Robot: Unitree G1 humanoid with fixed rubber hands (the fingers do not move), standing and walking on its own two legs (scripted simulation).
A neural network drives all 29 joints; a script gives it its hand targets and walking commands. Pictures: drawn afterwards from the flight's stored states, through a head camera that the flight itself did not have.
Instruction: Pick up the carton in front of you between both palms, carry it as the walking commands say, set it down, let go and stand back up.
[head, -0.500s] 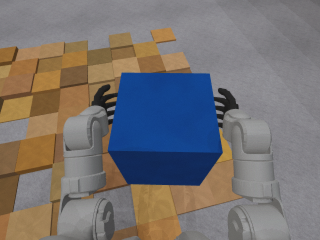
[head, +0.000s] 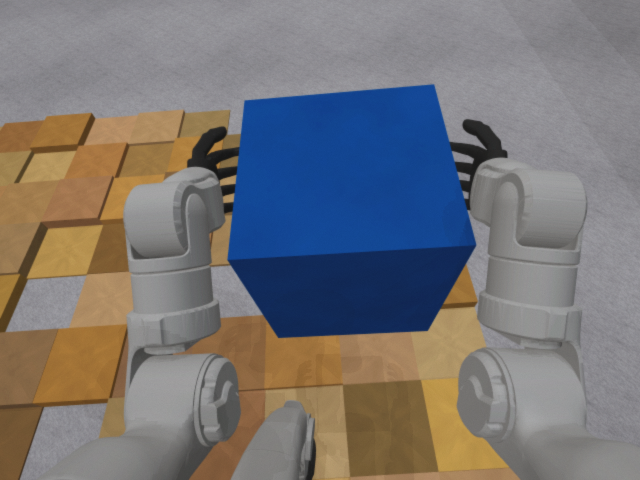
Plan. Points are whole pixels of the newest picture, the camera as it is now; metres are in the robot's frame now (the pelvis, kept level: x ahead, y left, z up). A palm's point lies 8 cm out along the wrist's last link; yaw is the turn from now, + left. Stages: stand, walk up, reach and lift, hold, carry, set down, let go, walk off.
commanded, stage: carry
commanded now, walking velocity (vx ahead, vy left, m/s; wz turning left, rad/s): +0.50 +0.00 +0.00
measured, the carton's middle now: (345, 227) +0.39 +0.04 +0.07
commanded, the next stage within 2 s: none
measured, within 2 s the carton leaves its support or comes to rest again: neither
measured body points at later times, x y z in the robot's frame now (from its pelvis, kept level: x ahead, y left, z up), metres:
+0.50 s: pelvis +0.34 +0.02 +0.00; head +0.39 +0.04 +0.45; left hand +0.72 +0.16 +0.09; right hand +0.71 -0.14 +0.10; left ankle +0.23 +0.07 -0.74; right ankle +0.49 -0.12 -0.69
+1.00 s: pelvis +0.67 +0.01 -0.01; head +0.69 +0.00 +0.44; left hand +1.04 +0.17 +0.11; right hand +1.05 -0.14 +0.10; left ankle +0.80 +0.14 -0.71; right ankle +0.56 -0.07 -0.75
